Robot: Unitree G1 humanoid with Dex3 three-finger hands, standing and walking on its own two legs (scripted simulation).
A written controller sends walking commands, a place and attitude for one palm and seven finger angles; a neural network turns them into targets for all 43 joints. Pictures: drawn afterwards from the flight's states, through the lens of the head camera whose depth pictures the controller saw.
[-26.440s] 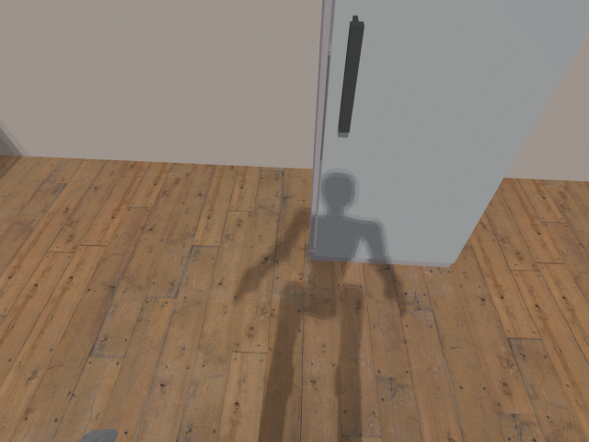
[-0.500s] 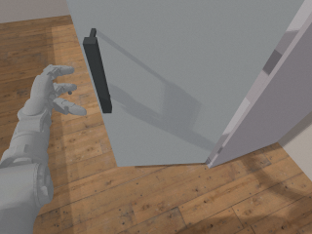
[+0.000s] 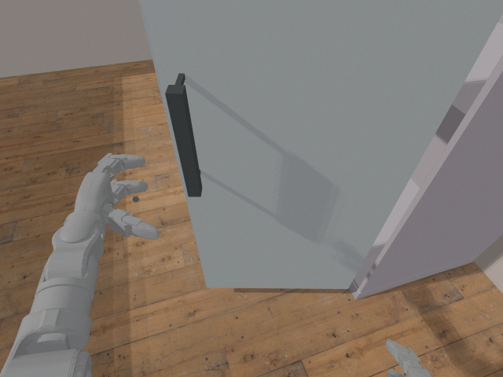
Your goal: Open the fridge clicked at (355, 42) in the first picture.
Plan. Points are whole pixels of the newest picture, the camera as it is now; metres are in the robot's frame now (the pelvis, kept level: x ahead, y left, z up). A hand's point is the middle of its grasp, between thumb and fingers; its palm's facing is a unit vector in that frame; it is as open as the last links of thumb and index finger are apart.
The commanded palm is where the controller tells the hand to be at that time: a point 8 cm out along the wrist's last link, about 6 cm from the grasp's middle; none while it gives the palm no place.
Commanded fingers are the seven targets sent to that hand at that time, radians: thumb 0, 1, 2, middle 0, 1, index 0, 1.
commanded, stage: slip the hand off the handle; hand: left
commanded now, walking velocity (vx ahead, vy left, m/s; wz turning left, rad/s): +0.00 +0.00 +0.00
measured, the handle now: (188, 140) +0.53 +0.16 +0.09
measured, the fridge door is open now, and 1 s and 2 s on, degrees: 73 73 73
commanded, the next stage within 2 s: draw the hand back to the body in 0.14 s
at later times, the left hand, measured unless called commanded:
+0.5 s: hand (120, 213) +0.32 +0.22 +0.11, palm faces +0.11 -0.99 -0.01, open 14.7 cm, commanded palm +0.28 +0.27 +0.12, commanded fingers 0.00 -0.55 0.20 -0.25 -1.15 -0.25 -1.15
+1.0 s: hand (66, 250) +0.25 +0.26 +0.13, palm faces +0.39 -0.89 -0.25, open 13.3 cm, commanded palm +0.20 +0.29 +0.16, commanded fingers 0.00 0.10 0.51 -0.23 -0.77 -0.23 -0.77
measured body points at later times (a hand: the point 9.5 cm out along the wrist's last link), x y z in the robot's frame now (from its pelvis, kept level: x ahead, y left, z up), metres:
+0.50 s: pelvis +0.00 -0.01 +0.00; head +0.00 -0.02 +0.45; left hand +0.31 +0.27 +0.11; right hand +0.15 -0.25 -0.09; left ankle -0.01 +0.12 -0.73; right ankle +0.01 -0.13 -0.73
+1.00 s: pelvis +0.00 +0.00 +0.01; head -0.01 -0.01 +0.46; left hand +0.22 +0.30 +0.15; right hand +0.19 -0.23 -0.06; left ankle -0.01 +0.12 -0.73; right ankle +0.01 -0.13 -0.73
